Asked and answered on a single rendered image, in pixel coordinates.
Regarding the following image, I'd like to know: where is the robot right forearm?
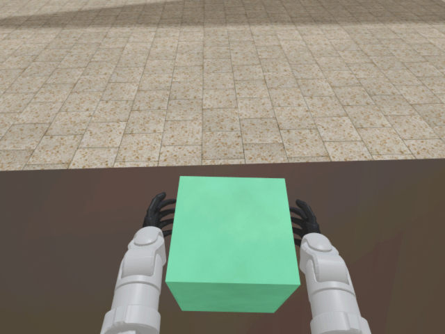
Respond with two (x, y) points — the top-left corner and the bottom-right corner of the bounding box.
(300, 233), (371, 334)

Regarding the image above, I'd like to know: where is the robot right hand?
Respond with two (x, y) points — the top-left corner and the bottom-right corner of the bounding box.
(289, 199), (321, 247)

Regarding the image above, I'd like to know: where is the robot left forearm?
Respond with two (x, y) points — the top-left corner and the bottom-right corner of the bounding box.
(100, 226), (166, 334)

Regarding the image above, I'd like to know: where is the robot left hand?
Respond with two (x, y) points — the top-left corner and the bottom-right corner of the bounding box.
(142, 192), (177, 237)

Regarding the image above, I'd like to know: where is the carton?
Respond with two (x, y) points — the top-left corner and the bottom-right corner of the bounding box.
(165, 176), (300, 313)

